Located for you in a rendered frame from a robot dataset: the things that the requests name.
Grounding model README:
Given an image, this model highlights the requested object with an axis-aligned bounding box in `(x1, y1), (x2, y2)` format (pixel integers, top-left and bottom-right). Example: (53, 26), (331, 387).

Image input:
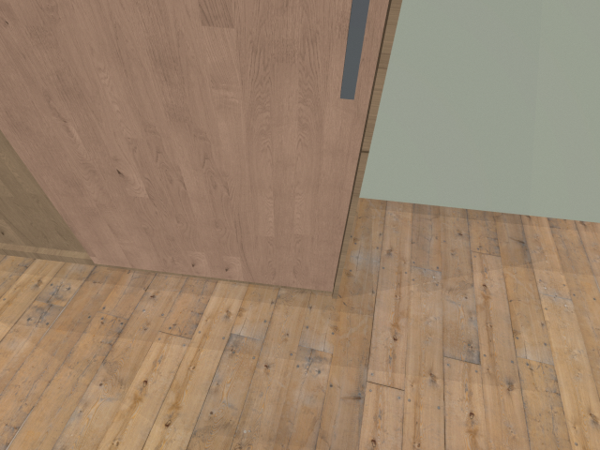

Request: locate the wardrobe door
(0, 129), (86, 252)
(0, 0), (389, 292)

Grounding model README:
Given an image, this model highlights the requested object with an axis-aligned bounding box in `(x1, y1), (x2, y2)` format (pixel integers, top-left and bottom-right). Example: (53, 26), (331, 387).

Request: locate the handle
(340, 0), (369, 99)

